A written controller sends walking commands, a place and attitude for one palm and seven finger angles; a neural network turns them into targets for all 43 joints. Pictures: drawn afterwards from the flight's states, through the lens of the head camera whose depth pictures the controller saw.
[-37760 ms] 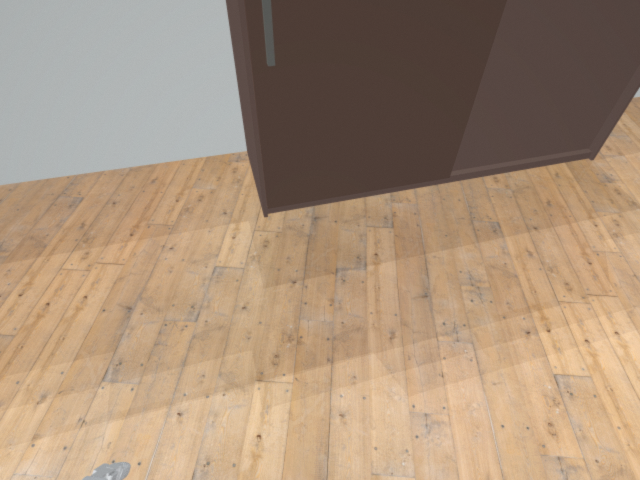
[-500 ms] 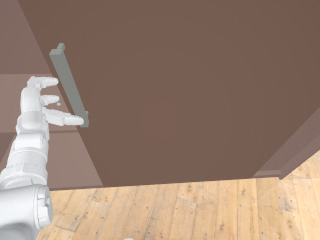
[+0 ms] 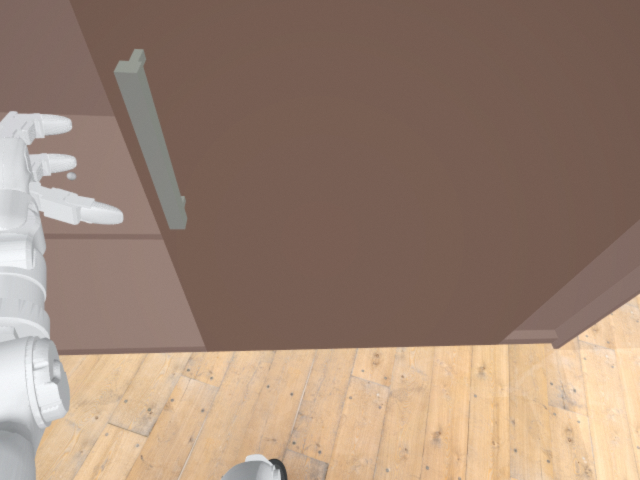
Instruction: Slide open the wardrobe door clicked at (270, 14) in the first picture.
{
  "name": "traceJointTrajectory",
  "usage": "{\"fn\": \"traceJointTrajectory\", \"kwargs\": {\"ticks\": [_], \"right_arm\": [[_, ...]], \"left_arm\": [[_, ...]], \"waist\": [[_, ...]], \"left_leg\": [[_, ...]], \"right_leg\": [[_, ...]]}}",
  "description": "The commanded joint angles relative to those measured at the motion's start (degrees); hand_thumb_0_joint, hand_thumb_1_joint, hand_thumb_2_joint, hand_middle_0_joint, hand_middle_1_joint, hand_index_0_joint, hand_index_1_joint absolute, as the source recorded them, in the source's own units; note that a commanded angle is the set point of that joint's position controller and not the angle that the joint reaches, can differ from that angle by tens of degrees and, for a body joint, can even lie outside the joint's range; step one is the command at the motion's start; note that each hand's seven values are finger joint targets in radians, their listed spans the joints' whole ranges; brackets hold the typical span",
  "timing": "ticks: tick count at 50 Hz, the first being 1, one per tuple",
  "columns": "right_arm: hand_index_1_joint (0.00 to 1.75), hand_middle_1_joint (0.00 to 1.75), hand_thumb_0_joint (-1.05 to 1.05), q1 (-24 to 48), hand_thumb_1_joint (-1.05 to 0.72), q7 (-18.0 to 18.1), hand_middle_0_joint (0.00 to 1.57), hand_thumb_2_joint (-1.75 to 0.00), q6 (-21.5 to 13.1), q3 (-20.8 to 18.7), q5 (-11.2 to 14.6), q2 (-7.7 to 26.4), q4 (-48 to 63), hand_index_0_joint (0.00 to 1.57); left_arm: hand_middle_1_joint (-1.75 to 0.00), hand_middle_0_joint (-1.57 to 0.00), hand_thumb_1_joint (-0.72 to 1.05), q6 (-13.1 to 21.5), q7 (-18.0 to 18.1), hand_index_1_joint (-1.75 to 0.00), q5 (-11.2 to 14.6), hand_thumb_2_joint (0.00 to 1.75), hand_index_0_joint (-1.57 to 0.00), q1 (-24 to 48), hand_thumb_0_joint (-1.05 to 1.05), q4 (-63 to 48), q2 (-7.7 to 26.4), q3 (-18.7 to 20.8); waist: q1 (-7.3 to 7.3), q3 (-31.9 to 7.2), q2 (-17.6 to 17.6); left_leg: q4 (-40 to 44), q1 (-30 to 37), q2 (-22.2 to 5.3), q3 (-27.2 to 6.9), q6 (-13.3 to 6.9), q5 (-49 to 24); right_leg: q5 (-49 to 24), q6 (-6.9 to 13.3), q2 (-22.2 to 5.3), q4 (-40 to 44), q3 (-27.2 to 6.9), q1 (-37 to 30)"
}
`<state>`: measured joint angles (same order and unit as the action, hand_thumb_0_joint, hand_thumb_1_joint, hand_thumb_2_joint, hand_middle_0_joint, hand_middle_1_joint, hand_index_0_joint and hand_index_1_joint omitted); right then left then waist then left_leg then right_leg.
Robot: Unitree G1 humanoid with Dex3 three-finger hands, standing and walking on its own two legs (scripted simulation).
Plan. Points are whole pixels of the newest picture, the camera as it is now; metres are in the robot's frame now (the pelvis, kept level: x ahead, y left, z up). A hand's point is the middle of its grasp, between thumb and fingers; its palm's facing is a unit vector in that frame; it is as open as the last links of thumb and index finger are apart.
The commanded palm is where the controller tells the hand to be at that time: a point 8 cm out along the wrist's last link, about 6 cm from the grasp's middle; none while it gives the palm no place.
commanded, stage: slip the hand off the handle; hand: left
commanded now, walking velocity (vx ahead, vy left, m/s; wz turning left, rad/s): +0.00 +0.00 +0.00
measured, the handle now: (161, 151) +0.52 +0.23 +0.10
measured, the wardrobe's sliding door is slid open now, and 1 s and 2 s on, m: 0.68 0.68 0.68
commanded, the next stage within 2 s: draw the hand back to the body in 0.64 s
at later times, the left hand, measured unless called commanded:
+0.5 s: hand (52, 240) +0.35 +0.30 +0.11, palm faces +0.34 -0.90 -0.26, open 14.6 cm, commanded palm +0.31 +0.33 +0.13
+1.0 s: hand (49, 266) +0.29 +0.27 +0.15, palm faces +0.09 -1.00 -0.04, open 14.6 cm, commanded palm +0.25 +0.31 +0.14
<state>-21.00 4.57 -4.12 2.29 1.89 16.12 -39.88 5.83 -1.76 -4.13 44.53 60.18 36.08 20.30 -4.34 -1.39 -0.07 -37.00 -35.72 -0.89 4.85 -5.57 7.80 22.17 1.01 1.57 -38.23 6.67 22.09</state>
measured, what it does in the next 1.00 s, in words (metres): stands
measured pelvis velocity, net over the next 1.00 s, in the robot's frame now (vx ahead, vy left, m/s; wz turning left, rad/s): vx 0.00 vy -0.02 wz -0.04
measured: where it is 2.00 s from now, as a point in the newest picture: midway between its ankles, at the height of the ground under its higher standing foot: outside the picture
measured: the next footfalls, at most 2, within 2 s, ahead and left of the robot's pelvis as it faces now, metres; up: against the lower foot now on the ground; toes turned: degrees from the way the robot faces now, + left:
none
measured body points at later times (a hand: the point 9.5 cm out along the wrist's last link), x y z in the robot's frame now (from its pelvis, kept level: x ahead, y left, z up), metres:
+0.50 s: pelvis +0.00 +0.00 +0.01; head +0.00 +0.01 +0.46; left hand +0.33 +0.35 +0.13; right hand +0.14 -0.24 -0.08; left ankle +0.12 +0.06 -0.71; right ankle -0.03 -0.11 -0.71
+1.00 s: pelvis +0.00 -0.02 +0.01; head -0.04 -0.01 +0.46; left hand +0.28 +0.32 +0.15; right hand +0.14 -0.26 -0.06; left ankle +0.12 +0.05 -0.71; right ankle -0.03 -0.11 -0.71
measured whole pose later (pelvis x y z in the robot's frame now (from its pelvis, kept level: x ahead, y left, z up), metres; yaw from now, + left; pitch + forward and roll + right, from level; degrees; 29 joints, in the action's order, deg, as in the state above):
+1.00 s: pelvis +0.00 -0.02 +0.01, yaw -2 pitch -3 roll -2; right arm -16.3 7.6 -13.6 5.2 3.9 14.9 -38.1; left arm 3.1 -23.4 18.5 7.4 23.0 28.1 24.3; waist 1.2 -3.1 2.1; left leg -33.2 -23.6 -0.1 1.8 -3.4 7.2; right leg 20.4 2.6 3.8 -33.3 4.5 10.4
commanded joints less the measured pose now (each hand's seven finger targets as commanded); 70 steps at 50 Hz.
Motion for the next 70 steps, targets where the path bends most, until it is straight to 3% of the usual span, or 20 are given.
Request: {"fn": "traceJointTrajectory", "kwargs": {"ticks": [1,4,8,12,16,23,28,32,38,39,41,44,47,50,56,63,64,65,66,70], "right_arm": [[0.30,0.30,0.00,-3.02,-0.90,0.50,0.20,-0.90,-1.95,-4.64,0.35,10.34,6.65,0.20],[0.30,0.30,0.00,-2.18,-0.90,0.23,0.20,-0.90,-1.97,-4.81,0.75,10.01,7.90,0.20],[0.30,0.30,0.00,-0.51,-0.90,0.47,0.20,-0.90,-2.16,-4.71,0.82,10.03,8.75,0.20],[0.30,0.30,0.00,1.79,-0.90,0.70,0.20,-0.90,-2.72,-4.09,0.76,9.27,9.80,0.20],[0.30,0.30,0.00,4.03,-0.90,0.72,0.20,-0.90,-3.74,-3.81,0.76,8.39,10.59,0.20],[0.30,0.30,0.00,7.48,-0.90,1.84,0.20,-0.90,-5.16,-3.07,1.73,7.66,10.88,0.20],[0.30,0.30,0.00,9.53,-0.90,2.42,0.20,-0.90,-5.91,-2.32,1.60,7.15,10.77,0.20],[0.30,0.30,0.00,11.08,-0.90,2.36,0.20,-0.90,-7.00,-1.93,1.09,6.72,11.06,0.20],[0.30,0.30,0.00,13.19,-0.90,2.79,0.20,-0.90,-7.46,-1.27,1.08,6.18,10.20,0.20],[0.30,0.30,0.00,12.06,-0.90,3.39,0.20,-0.90,-8.82,-1.23,1.66,6.83,9.33,0.20],[0.30,0.30,0.00,13.15,-0.90,4.60,0.20,-0.90,-10.44,-0.44,1.79,6.41,8.76,0.20],[0.30,0.30,0.00,12.86,-0.90,4.94,0.20,-0.90,-12.47,0.08,1.68,6.93,9.01,0.20],[0.30,0.30,0.00,13.09,-0.90,3.86,0.20,-0.90,-12.97,-0.64,1.72,6.94,11.16,0.20],[0.30,0.30,0.00,13.73,-0.90,2.76,0.20,-0.90,-13.88,-0.83,2.50,6.22,13.88,0.20],[0.30,0.30,0.00,12.82,-0.90,2.47,0.20,-0.90,-16.59,-1.59,2.36,6.46,14.30,0.20],[0.30,0.30,0.00,13.72,-0.90,3.03,0.20,-0.90,-17.33,-1.49,2.53,6.43,12.39,0.20],[0.30,0.30,0.00,15.69,-0.90,2.05,0.20,-0.90,-15.88,-1.65,0.02,6.34,11.10,0.20],[0.30,0.30,0.00,15.97,-0.90,1.90,0.20,-0.90,-15.27,-1.57,-0.11,5.79,10.90,0.20],[0.30,0.30,0.00,15.89,-0.90,1.61,0.20,-0.90,-14.65,-1.39,0.14,5.88,11.24,0.20],[0.30,0.30,0.00,16.08,-0.90,1.15,0.20,-0.90,-12.69,-1.75,-0.30,5.15,12.00,0.20]], "left_arm": [[-1.15,-0.25,-0.55,1.56,-2.34,-1.15,1.75,0.20,-0.25,17.67,0.00,-14.06,11.21,-1.05],[-1.15,-0.25,-0.55,0.81,-2.43,-1.15,3.45,0.20,-0.25,13.02,0.00,-19.62,9.08,-1.30],[-1.15,-0.25,-0.55,0.64,-0.12,-1.15,4.98,0.20,-0.25,8.92,0.00,-26.93,12.82,3.81],[-1.15,-0.25,-0.55,0.60,2.14,-1.15,3.70,0.20,-0.25,7.28,0.00,-34.80,14.07,5.02],[-1.15,-0.25,-0.55,-0.80,2.42,-1.15,4.56,0.20,-0.25,0.53,0.00,-41.63,10.33,3.73],[-1.15,-0.25,-0.55,-6.91,1.03,-1.15,7.40,0.20,-0.25,-6.26,0.00,-44.93,2.69,-1.59],[-1.15,-0.25,-0.55,-7.39,2.02,-1.15,7.10,0.20,-0.25,-4.42,0.00,-49.46,2.26,-2.20],[-1.15,-0.25,-0.55,-5.74,2.55,-1.15,6.80,0.20,-0.25,-9.57,0.00,-53.27,3.74,0.39],[-1.15,-0.25,-0.55,-7.16,2.47,-1.15,7.21,0.20,-0.25,-9.92,0.00,-51.25,3.04,-0.14],[-1.15,-0.25,-0.55,-2.77,-5.13,-1.15,18.97,0.20,-0.25,-6.96,0.00,-56.33,-2.15,1.05],[-1.15,-0.25,-0.55,0.66,-11.97,-1.15,21.21,0.20,-0.25,-10.10,0.00,-54.08,4.93,6.14],[-1.15,-0.25,-0.55,3.58,-20.66,-1.15,24.31,0.20,-0.25,-14.19,0.00,-48.20,8.34,9.07],[-1.15,-0.25,-0.55,0.63,-22.77,-1.15,23.91,0.20,-0.25,-25.24,0.00,-44.63,10.00,11.85],[-1.15,-0.25,-0.55,-2.98,-22.79,-1.15,25.10,0.20,-0.25,-28.86,0.00,-50.85,6.13,9.68],[-1.15,-0.25,-0.55,-0.34,-20.21,-1.15,26.90,0.20,-0.25,-30.84,0.00,-67.29,4.64,10.72],[-1.04,-0.24,-0.37,-3.14,-19.42,-1.04,26.70,0.29,-0.24,-37.60,0.00,-70.72,2.14,10.02],[-1.02,-0.24,-0.33,-0.02,-8.88,-1.02,17.26,0.31,-0.24,-34.81,0.00,-74.18,7.71,11.56],[-1.00,-0.24,-0.30,0.36,-4.42,-1.00,16.40,0.32,-0.24,-40.58,0.00,-71.92,-0.01,6.88],[-0.98,-0.24,-0.26,0.24,-2.15,-0.98,15.76,0.34,-0.24,-43.32,0.00,-71.72,-1.96,6.19],[-0.89,-0.24,-0.12,1.93,4.20,-0.89,12.38,0.41,-0.24,-50.50,0.00,-83.40,-2.24,5.02]], "waist": [[1.33,-21.18,10.02],[1.75,-19.99,8.06],[2.93,-18.24,5.42],[3.37,-16.27,7.30],[4.14,-18.25,10.76],[3.80,-11.22,7.17],[3.65,-10.13,5.33],[5.32,-13.24,5.95],[5.12,-6.46,6.74],[2.49,-10.37,4.87],[5.22,-13.07,5.06],[5.27,-9.50,3.73],[8.36,-5.21,7.22],[8.19,-5.61,6.95],[7.41,-10.33,6.15],[7.77,-5.67,6.96],[8.20,0.45,8.46],[6.81,2.25,8.10],[6.99,3.13,6.48],[7.64,-5.31,7.27]], "left_leg": [[6.10,32.78,-2.99,-14.05,2.75,9.36],[6.61,32.96,-3.41,-14.73,2.63,8.73],[7.66,31.22,-3.35,-14.41,2.29,9.65],[8.94,30.86,-3.44,-14.58,2.34,12.47],[10.11,34.62,-4.20,-15.87,3.17,12.54],[12.94,31.21,-3.72,-15.52,2.97,19.28],[13.59,30.54,-2.75,-15.09,3.00,21.22],[12.97,31.62,-1.89,-14.25,3.06,18.18],[13.63,26.86,-0.81,-12.50,2.99,21.86],[12.37,30.73,-0.90,-11.94,3.46,17.55],[10.27,31.54,-0.46,-11.11,2.82,13.18],[9.03,28.76,-0.13,-9.68,2.62,7.84],[8.91,23.45,0.06,-9.45,2.61,10.02],[9.25,24.54,-0.25,-9.49,2.56,10.22],[8.13,30.46,-0.45,-9.71,2.05,6.65],[9.58,29.68,-0.37,-9.73,2.08,6.55],[11.38,28.18,0.13,-11.22,2.95,11.55],[12.94,27.68,-0.52,-11.65,3.45,15.80],[14.14,27.10,-0.84,-12.89,3.72,18.69],[15.48,32.19,-1.24,-11.32,3.24,13.64]], "right_leg": [[-3.64,0.83,0.60,6.77,-3.86,15.22],[-4.13,0.68,0.92,7.10,-3.66,14.60],[-3.90,0.55,1.14,7.65,-3.81,12.21],[-2.93,0.56,0.99,7.31,-3.83,11.63],[-3.26,0.55,1.07,7.35,-3.72,11.11],[-1.64,0.19,0.56,10.04,-3.84,8.90],[-0.50,0.49,0.34,11.06,-4.11,7.17],[-1.46,0.90,0.34,11.24,-4.40,4.51],[3.06,0.76,0.08,13.05,-5.01,4.53],[1.15,1.18,-0.05,14.37,-5.15,1.54],[-0.77,1.34,-0.03,14.20,-5.76,-0.94],[-3.07,1.10,-0.22,14.67,-6.82,0.66],[0.71,0.83,-0.90,15.19,-8.45,2.13],[0.05,0.26,-0.95,15.11,-7.78,2.22],[-2.99,-0.91,0.15,14.49,-7.37,3.12],[-4.51,-1.42,0.37,14.74,-6.20,2.87],[-1.74,0.21,-0.65,20.00,-9.16,6.27],[0.54,0.62,-1.65,19.51,-8.14,5.56],[0.88,0.74,-1.32,19.08,-7.49,5.41],[-3.46,0.94,-1.70,18.93,-7.54,-2.65]]}}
